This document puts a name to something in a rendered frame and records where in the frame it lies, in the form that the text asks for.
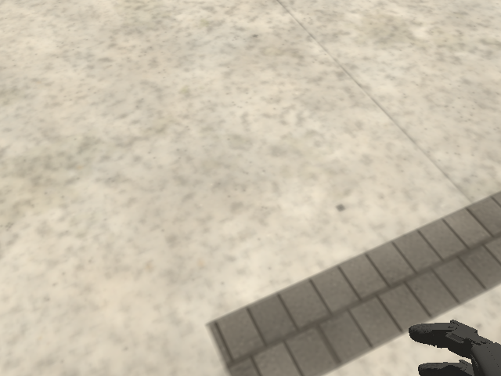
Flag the right robot hand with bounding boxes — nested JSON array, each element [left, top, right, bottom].
[[409, 320, 501, 376]]

